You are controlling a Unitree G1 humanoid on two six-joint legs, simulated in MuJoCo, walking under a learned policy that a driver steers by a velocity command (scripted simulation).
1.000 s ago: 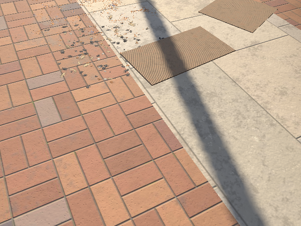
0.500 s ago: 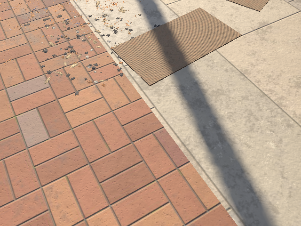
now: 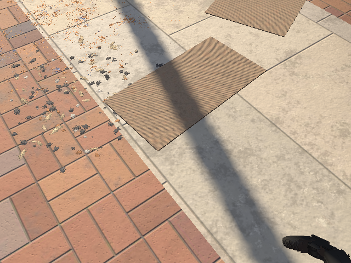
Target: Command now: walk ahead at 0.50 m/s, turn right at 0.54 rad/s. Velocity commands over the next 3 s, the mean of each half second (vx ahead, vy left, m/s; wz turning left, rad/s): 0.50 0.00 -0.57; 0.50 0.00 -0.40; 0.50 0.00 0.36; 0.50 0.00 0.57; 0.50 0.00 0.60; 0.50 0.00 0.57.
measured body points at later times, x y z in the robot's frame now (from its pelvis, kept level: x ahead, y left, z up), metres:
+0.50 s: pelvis +0.25 -0.02 +0.00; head +0.29 -0.03 +0.45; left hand +0.53 +0.12 -0.09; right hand +0.14 -0.25 -0.14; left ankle +0.13 +0.12 -0.73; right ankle +0.35 -0.13 -0.71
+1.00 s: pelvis +0.49 -0.13 +0.01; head +0.52 -0.16 +0.46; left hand +0.60 +0.12 -0.12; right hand +0.55 -0.42 -0.10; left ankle +0.71 -0.10 -0.69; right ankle +0.35 -0.12 -0.73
